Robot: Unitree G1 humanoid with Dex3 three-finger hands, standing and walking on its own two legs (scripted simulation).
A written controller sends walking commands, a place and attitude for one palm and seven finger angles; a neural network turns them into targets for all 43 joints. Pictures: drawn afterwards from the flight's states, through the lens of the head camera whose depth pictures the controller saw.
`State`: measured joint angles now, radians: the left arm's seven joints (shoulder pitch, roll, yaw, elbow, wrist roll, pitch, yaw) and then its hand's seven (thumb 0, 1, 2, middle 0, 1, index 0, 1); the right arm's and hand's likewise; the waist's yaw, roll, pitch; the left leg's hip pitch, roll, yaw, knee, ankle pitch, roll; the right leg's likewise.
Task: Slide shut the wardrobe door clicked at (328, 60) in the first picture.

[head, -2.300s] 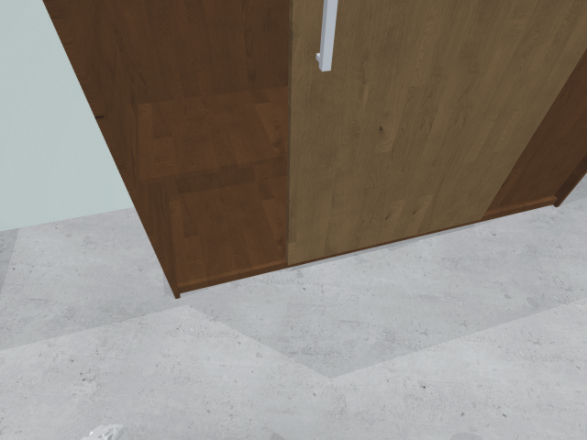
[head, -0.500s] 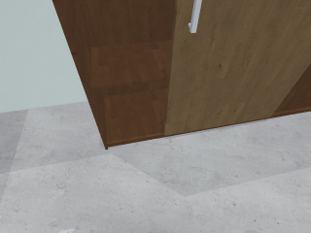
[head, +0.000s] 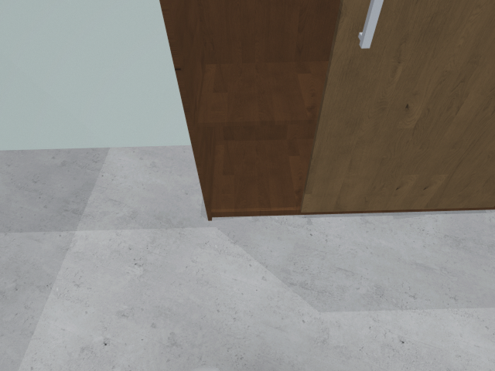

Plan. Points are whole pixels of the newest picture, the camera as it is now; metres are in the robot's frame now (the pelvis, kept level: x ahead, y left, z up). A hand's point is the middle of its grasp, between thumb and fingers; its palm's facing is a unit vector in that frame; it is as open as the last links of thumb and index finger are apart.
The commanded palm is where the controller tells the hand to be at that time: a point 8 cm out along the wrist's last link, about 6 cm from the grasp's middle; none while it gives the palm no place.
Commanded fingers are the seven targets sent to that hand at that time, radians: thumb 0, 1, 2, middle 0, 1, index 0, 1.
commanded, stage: take the last steps up to it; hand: right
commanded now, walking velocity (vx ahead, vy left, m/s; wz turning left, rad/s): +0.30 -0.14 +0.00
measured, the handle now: out of the picture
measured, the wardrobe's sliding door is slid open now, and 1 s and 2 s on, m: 0.44 0.44 0.44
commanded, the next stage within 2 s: come to a stop and stand still in 1.12 s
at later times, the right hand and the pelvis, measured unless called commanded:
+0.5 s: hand out of the picture +0.00 -0.22 -0.19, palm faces +0.10 +0.98 -0.16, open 7.4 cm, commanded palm none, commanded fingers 0.00 -0.90 -0.90 0.20 0.30 0.20 0.30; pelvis +0.08 -0.05 -0.01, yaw -1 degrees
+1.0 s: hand (378, 270) +0.37 -0.26 -0.16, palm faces -0.03 +0.98 -0.17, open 7.4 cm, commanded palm none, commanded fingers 0.00 -0.90 -0.90 0.20 0.30 0.20 0.30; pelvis +0.25 -0.10 -0.01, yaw +2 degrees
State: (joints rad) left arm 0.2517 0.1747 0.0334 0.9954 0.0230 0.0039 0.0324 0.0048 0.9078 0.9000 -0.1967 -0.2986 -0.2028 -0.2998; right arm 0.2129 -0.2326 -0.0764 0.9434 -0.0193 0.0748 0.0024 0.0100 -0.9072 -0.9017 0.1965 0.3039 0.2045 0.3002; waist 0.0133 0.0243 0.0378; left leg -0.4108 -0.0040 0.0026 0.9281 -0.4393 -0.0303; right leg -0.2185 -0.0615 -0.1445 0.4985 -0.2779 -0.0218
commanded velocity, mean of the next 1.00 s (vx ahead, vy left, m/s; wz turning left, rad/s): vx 0.29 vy -0.10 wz -0.01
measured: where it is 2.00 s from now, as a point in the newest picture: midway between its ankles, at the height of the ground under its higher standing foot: (285, 345)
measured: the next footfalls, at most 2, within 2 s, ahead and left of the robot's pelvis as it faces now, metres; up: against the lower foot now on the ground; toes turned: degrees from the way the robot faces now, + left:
left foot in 0.12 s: +0.02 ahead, +0.14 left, +0.00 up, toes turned +5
right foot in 0.50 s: +0.18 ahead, -0.18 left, +0.00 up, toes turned -9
